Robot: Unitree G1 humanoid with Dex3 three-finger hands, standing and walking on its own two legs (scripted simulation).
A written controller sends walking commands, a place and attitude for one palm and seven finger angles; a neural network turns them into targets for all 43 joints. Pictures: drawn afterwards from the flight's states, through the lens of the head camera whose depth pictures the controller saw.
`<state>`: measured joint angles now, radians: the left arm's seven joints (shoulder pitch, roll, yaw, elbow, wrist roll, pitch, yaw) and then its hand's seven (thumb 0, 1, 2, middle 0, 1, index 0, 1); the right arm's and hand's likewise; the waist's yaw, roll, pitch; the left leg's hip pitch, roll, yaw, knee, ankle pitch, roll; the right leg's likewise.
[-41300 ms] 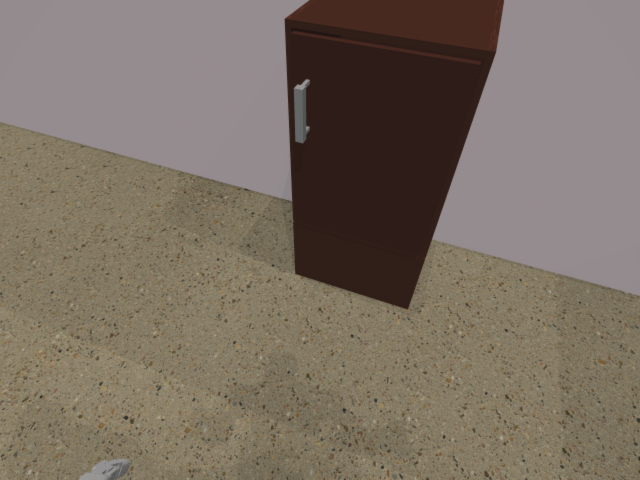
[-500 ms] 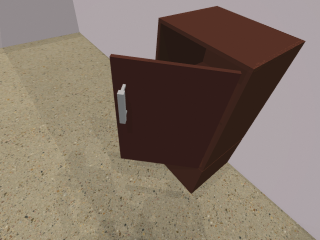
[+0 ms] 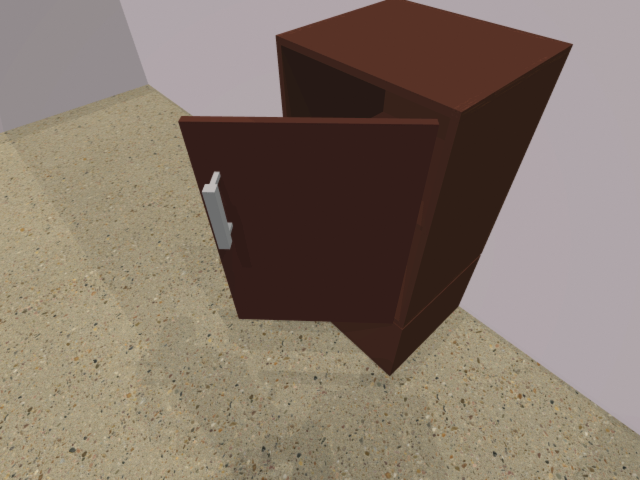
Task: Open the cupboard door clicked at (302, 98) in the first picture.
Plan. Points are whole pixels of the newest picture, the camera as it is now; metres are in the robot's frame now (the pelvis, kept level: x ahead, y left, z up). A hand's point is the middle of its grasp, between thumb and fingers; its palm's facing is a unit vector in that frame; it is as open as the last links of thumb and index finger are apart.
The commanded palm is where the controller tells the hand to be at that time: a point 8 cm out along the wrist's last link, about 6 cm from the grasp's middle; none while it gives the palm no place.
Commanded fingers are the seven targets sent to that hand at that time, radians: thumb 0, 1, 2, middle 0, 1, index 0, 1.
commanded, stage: come to a stop and stand still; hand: left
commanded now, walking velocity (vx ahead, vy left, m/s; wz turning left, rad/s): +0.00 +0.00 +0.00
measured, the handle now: (220, 211) +0.57 +0.21 -0.01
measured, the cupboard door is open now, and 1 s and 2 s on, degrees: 45 45 45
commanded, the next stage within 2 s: look again from close up in 0.32 s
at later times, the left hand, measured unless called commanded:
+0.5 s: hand out of the picture +0.00 +0.18 -0.17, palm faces +0.01 -0.98 -0.22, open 7.4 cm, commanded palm none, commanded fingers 0.00 0.90 0.90 -0.20 -0.30 -0.20 -0.30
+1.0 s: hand out of the picture +0.06 +0.18 -0.16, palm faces +0.02 -0.98 -0.21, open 7.4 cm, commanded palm none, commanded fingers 0.00 0.90 0.90 -0.20 -0.30 -0.20 -0.30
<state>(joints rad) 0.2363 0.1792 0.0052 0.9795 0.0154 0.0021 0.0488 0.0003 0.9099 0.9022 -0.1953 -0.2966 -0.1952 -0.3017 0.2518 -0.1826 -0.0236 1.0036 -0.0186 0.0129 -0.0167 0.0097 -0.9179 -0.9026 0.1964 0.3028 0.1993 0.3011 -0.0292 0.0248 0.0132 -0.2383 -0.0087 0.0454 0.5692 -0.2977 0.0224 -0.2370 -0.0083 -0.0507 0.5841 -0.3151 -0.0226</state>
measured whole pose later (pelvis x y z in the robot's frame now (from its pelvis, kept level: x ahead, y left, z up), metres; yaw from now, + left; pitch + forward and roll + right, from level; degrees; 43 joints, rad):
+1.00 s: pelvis +0.02 +0.00 +0.01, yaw +0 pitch -1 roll +0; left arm 0.23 0.20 -0.01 1.09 0.02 -0.02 0.02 0.00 0.91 0.90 -0.20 -0.30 -0.20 -0.30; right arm 0.19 -0.18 0.02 1.11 -0.02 -0.03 -0.02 0.01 -0.91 -0.90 0.20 0.30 0.20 0.30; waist 0.02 -0.03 0.02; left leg -0.16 -0.01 0.04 0.43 -0.26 0.01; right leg -0.15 0.00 -0.06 0.44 -0.27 -0.02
